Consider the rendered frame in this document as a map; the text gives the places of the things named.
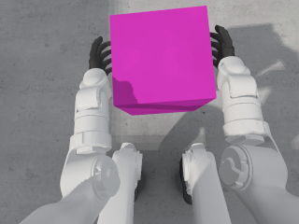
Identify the robot right forearm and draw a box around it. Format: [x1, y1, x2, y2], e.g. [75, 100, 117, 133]
[216, 56, 288, 171]

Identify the robot left shin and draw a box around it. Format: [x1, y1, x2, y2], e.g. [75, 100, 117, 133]
[112, 143, 138, 189]

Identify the robot left foot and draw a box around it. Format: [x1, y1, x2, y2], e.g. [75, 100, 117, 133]
[134, 171, 142, 202]

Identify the carton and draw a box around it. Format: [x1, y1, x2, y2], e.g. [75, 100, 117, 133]
[109, 6, 217, 116]

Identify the left robot upper arm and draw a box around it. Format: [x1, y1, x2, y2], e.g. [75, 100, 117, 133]
[20, 154, 121, 224]

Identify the left robot hand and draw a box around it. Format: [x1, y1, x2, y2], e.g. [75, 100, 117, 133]
[89, 36, 112, 75]

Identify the robot left forearm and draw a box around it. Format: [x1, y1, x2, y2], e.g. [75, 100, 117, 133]
[60, 68, 112, 187]

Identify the right robot hand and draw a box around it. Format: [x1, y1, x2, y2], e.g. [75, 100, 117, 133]
[209, 25, 235, 69]

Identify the right robot upper arm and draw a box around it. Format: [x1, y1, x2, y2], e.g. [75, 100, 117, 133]
[219, 144, 299, 224]

